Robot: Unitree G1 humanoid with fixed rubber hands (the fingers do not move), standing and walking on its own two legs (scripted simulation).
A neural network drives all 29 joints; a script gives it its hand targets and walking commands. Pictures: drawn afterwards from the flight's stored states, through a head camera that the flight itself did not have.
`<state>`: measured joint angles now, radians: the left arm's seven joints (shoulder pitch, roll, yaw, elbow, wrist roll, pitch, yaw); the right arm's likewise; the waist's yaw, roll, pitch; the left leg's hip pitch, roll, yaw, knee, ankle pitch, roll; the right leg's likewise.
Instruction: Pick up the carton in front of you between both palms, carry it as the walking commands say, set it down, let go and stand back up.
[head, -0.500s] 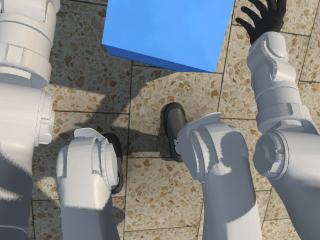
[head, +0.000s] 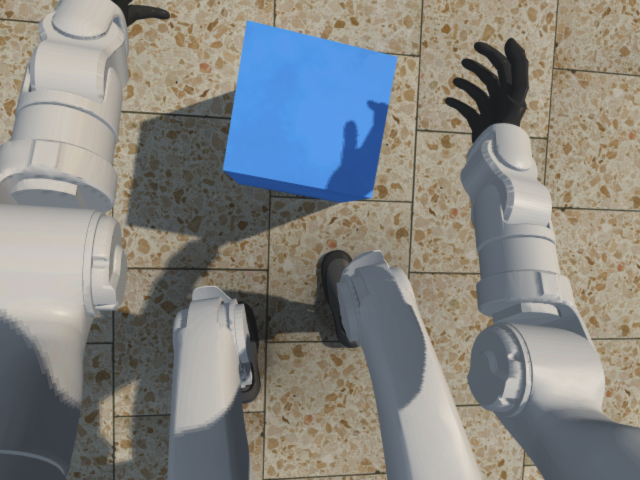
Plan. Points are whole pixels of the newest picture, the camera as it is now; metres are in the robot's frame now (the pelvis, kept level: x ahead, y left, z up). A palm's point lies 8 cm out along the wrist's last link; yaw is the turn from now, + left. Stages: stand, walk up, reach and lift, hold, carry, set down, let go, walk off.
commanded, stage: set down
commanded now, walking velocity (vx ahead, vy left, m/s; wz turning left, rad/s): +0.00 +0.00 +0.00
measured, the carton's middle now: (304, 131) +0.51 -0.07 -0.37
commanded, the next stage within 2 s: let go in 0.38 s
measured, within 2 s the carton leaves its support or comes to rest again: neither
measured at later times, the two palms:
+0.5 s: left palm out of the picture +0.60 +0.13 +0.05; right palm (614, 59) +0.45 -0.23 +0.05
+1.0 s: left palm out of the picture +0.40 +0.19 +0.16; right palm out of the picture +0.32 -0.24 +0.18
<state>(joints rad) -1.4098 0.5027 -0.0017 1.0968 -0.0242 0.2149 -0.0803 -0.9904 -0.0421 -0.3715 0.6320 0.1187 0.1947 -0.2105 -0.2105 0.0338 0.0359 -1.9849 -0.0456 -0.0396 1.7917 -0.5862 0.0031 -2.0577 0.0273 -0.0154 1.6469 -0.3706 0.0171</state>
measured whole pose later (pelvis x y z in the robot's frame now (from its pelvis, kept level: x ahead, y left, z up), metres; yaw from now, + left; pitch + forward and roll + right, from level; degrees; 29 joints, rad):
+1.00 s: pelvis +0.10 -0.01 +0.24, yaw +3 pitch +19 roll +0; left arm -0.21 0.17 0.15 0.59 0.07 0.04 0.09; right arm 0.03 -0.19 -0.03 0.40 0.03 0.04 0.10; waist -0.12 -0.03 -0.04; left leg -0.69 -0.03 -0.08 0.73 -0.37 -0.01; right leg -0.78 0.03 0.00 0.70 -0.25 -0.02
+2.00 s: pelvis +0.12 -0.01 +0.27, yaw +2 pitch +0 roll +0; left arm 0.22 0.30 0.04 0.63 0.06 0.03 0.00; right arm 0.24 -0.31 -0.04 0.60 -0.04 0.05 0.00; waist 0.00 0.06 0.00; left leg -0.18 -0.02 -0.07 0.56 -0.37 0.00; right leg -0.28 0.03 0.01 0.55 -0.27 -0.02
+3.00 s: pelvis +0.13 -0.02 +0.28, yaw +4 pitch -2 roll +0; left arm 0.14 0.37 0.02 0.98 0.02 -0.01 0.00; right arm 0.19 -0.39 0.00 0.95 -0.03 -0.01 -0.02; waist 0.01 0.05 0.02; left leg -0.05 0.00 -0.09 0.36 -0.28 -0.02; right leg -0.15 0.04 -0.01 0.40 -0.20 -0.04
